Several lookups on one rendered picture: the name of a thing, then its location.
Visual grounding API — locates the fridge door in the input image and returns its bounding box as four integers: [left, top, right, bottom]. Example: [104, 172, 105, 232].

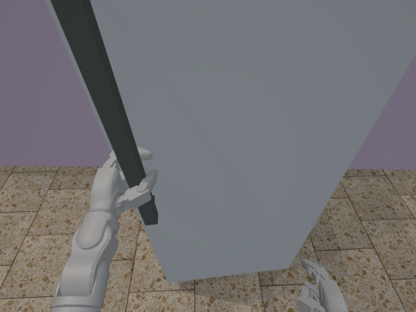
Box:
[45, 0, 416, 283]

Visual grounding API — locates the left robot hand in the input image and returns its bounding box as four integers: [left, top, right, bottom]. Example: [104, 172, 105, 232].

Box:
[89, 147, 158, 221]

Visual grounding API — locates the right robot hand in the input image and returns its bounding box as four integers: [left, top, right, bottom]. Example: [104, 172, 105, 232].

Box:
[298, 259, 349, 312]

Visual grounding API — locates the left robot forearm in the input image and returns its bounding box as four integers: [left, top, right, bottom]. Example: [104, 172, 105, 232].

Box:
[50, 211, 120, 312]

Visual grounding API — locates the handle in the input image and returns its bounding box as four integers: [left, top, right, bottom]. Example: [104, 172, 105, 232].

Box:
[51, 0, 158, 226]

